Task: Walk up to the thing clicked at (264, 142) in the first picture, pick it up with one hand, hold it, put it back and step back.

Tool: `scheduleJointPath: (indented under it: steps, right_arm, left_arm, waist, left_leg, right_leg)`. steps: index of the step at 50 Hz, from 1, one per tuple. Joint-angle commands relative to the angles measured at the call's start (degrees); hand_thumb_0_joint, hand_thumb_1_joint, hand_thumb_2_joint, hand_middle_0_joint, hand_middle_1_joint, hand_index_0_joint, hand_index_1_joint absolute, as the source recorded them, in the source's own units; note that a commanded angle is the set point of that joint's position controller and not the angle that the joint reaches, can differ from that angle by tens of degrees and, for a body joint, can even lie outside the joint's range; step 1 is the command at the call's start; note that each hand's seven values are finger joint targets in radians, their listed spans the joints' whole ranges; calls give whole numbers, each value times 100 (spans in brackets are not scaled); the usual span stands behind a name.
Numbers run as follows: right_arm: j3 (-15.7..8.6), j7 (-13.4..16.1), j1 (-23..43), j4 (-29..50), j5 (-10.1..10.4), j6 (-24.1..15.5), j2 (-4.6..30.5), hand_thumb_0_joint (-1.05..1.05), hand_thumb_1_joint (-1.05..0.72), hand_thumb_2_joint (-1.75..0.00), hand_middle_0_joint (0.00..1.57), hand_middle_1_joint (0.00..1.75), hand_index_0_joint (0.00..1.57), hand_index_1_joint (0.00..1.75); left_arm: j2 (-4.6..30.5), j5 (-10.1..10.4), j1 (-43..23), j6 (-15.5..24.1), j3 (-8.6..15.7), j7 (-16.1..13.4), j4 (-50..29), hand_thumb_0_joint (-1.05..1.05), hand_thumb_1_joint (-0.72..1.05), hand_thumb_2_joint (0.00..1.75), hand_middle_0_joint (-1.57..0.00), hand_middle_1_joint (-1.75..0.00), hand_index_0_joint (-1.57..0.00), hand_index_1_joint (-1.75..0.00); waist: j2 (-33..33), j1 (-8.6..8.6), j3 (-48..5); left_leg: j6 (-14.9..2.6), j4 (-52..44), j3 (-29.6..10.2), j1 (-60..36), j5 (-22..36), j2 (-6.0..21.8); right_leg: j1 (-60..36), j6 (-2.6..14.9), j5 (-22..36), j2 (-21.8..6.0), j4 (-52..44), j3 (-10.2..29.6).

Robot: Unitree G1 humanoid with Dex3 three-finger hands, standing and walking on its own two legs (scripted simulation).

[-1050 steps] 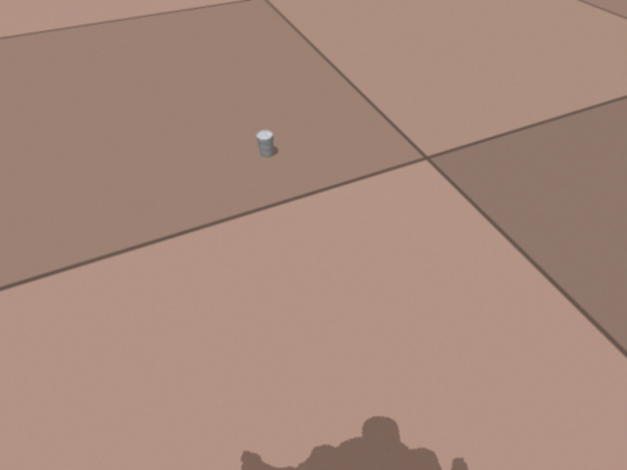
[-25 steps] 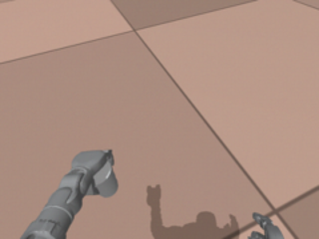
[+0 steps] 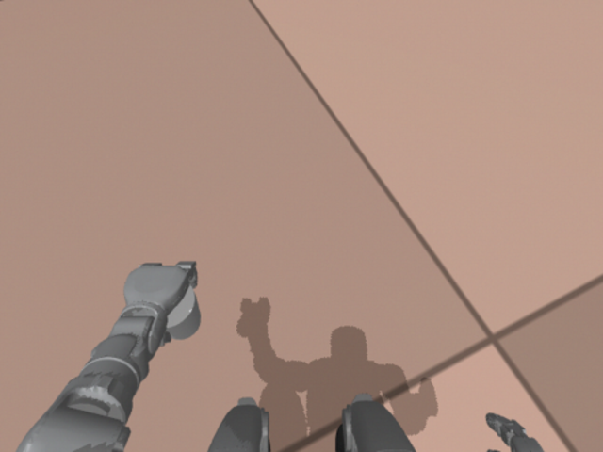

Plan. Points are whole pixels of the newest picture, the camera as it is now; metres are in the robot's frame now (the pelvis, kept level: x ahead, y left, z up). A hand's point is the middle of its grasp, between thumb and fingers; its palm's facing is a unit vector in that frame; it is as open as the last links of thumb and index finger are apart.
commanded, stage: crouch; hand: left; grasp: from above
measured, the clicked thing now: (175, 312) +0.34 +0.23 -0.17
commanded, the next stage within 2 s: lower in 1.44 s
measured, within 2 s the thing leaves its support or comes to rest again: neither
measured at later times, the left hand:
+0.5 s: hand (196, 324) +0.37 +0.24 -0.35, palm faces -0.48 +0.00 -0.88, open 10.9 cm
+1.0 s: hand (204, 324) +0.40 +0.24 -0.46, palm faces -0.48 -0.01 -0.88, open 10.9 cm
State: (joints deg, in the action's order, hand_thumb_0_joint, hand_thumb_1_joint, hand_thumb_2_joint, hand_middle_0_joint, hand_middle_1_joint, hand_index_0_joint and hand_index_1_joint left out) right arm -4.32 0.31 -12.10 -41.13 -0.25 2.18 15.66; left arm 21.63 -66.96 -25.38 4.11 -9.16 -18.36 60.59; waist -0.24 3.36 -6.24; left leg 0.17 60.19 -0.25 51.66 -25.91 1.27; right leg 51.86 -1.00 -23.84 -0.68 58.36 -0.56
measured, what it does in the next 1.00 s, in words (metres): lowers itself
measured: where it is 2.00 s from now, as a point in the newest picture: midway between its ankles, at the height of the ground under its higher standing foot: outside the picture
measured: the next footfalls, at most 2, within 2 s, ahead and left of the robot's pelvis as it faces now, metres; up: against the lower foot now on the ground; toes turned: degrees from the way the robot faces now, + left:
none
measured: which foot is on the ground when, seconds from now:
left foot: down 0.00-1.00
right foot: down 0.00-1.00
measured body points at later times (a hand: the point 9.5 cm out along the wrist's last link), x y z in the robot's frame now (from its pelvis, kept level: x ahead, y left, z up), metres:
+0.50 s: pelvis -0.05 +0.01 -0.20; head +0.15 +0.02 +0.20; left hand +0.39 +0.23 -0.30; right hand +0.00 -0.26 -0.34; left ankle +0.03 +0.12 -0.67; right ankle +0.04 -0.13 -0.67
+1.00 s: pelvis -0.05 +0.00 -0.28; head +0.19 +0.04 +0.10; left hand +0.42 +0.24 -0.41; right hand +0.00 -0.28 -0.40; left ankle +0.03 +0.12 -0.67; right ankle +0.04 -0.13 -0.67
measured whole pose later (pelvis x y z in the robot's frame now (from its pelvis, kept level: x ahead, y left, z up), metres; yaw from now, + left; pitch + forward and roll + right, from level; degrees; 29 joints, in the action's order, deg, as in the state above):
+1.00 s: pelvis -0.05 +0.00 -0.28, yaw -3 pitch +38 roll -5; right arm -1.4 -5.1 -9.4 -41.6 -6.1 -3.9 15.2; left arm 33.2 -69.4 -49.0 6.5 2.2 -21.8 76.1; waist 1.0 11.3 -7.5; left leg -0.1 122.4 -4.2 120.1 -40.4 0.3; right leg 118.6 -1.2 -37.6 -1.1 118.3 -2.5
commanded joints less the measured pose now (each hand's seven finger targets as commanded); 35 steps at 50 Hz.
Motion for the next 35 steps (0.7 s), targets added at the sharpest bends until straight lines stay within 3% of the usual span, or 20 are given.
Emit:
scheduleJointPath:
  steps: [1, 3, 6, 8, 11, 15, 17, 19, 20, 25, 27, 29, 30, 32, 35]
  right_arm:
    - [-337, 56, -491, 339, -82, -235, 878, 0, -90, -90, 20, 30, 20, 30]
    - [-344, 81, -543, 325, -113, -284, 896, 0, -90, -90, 20, 30, 20, 30]
    - [-364, 119, -586, 343, -138, -356, 900, 0, -90, -90, 20, 30, 20, 30]
    - [-367, 123, -624, 289, -168, -380, 946, 0, -90, -90, 20, 30, 20, 30]
    - [-386, 127, -678, 292, -215, -422, 962, 0, -90, -90, 20, 30, 20, 30]
    - [-324, 117, -678, 282, -258, -458, 937, 0, -90, -90, 20, 30, 20, 30]
    - [-285, 87, -651, 294, -275, -496, 932, 0, -90, -90, 20, 30, 20, 30]
    - [-291, 63, -683, 248, -290, -530, 959, 0, -90, -90, 20, 30, 20, 30]
    - [-273, 35, -702, 225, -307, -552, 977, 0, -90, -90, 20, 30, 20, 30]
    - [-192, -82, -821, 126, -368, -624, 997, 0, -90, -90, 20, 30, 20, 30]
    - [-178, -120, -863, 85, -395, -633, 981, 0, -90, -90, 20, 30, 20, 30]
    - [-179, -162, -943, -9, -439, -652, 1062, 0, -90, -90, 20, 30, 20, 30]
    - [-162, -187, -939, 10, -440, -655, 1073, 0, -90, -91, 20, 30, 20, 30]
    - [-163, -241, -969, 3, -460, -661, 1085, 0, -90, -91, 20, 30, 20, 30]
    - [-141, -305, -990, -38, -513, -687, 1099, 0, -91, -91, 20, 30, 20, 30]
  left_arm:
    - [1214, -54, -2397, -44, 538, -592, -558, 0, 37, 102, -71, -107, -76, -102]
    - [1293, -41, -2444, -87, 620, -633, -296, 0, 38, 102, -72, -107, -77, -102]
    - [1310, 36, -2939, -154, 616, -666, -491, 0, 41, 106, -74, -108, -78, -103]
    - [1348, 83, -2713, -249, 711, -652, -100, 0, 42, 110, -76, -109, -80, -105]
    - [1706, 84, -3189, -259, 885, -599, -311, 0, 44, 113, -78, -110, -81, -107]
    - [2002, 42, -3423, -205, 1038, -505, -6, 0, 44, 118, -78, -115, -81, -112]
    - [1973, 109, -3516, -115, 1026, -423, 152, 0, 45, 119, -80, -113, -82, -110]
    - [2097, 85, -3817, 18, 1066, -392, -46, 0, 45, 119, -80, -113, -82, -110]
    - [2160, 47, -3627, 50, 1123, -390, 159, 0, 46, 119, -80, -113, -83, -110]
    - [2274, -73, -3957, 313, 1203, -477, -200, 0, 48, 127, -84, -115, -85, -114]
    - [2239, -128, -3909, 332, 1209, -571, -40, 0, 48, 125, -83, -115, -85, -113]
    - [2190, -203, -4221, 345, 1179, -637, 10, 0, 46, 127, -82, -113, -83, -112]
    - [2411, -246, -4218, 338, 1284, -692, 1, 0, 45, 125, -82, -112, -83, -112]
    - [2350, -268, -4154, 294, 1278, -746, 40, 0, 43, 123, -80, -111, -81, -110]
    - [2275, -284, -4283, 252, 1258, -798, 213, 0, 42, 121, -80, -111, -81, -110]
  waist:
    - [598, 184, -2593]
    - [615, 183, -2732]
    - [756, 275, -3458]
    - [597, 297, -3395]
    - [753, 321, -3875]
    - [557, 444, -3783]
    - [585, 560, -3561]
    - [748, 564, -3853]
    - [682, 571, -3826]
    - [1016, 657, -4416]
    - [1099, 646, -4330]
    - [1273, 777, -4299]
    - [1359, 701, -4430]
    - [1477, 654, -4579]
    - [1503, 773, -4461]
  left_leg:
    - [-28, 558, 39, -294, 1336, -182]
    - [-26, 877, -27, 258, 980, -177]
    - [-48, 1375, -74, 666, 771, -164]
    - [-50, 1640, -125, 1128, 655, -154]
    - [-38, 1986, -144, 1479, 412, -165]
    - [-91, 2487, -106, 2376, -341, -217]
    - [-91, 2673, -187, 2673, -763, -228]
    - [-102, 2878, -173, 2758, -952, -235]
    - [-104, 2998, -205, 2854, -951, -236]
    - [-114, 3559, -149, 3028, -499, -269]
    - [-91, 3653, -184, 2972, -453, -252]
    - [-78, 3838, -223, 2973, -300, -227]
    - [-69, 3880, -211, 2951, -175, -242]
    - [-60, 4045, -230, 2789, 186, -220]
    - [-73, 4311, -203, 2986, 425, -217]
  right_leg:
    - [472, 285, 1046, 196, 507, -80]
    - [959, 308, 743, 192, 920, -109]
    - [1295, 319, 627, 194, 1458, -136]
    - [1640, 313, 501, 168, 1768, -163]
    - [1963, 326, 279, 153, 2201, -185]
    - [2429, 322, -354, 158, 2566, -182]
    - [2974, 332, -800, 143, 2750, -198]
    - [3158, 343, -991, 159, 2906, -192]
    - [3310, 333, -983, 138, 3027, -218]
    - [3577, 334, -555, 124, 3510, -276]
    - [3860, 347, -528, 114, 3656, -312]
    - [4164, 347, -385, 101, 3842, -349]
    - [4114, 360, -292, 100, 3948, -355]
    - [4277, 373, -94, 109, 4137, -394]
    - [4419, 346, 140, 104, 4321, -412]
